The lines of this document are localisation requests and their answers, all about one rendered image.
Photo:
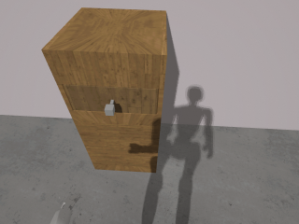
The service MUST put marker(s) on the robot left hand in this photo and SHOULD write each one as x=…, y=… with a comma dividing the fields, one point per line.
x=63, y=215

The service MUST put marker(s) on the handle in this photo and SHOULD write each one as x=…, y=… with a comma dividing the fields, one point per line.
x=110, y=108

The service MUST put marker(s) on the drawer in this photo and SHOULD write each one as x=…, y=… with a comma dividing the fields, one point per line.
x=126, y=99

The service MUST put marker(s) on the cabinet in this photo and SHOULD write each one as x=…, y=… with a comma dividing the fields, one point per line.
x=114, y=47

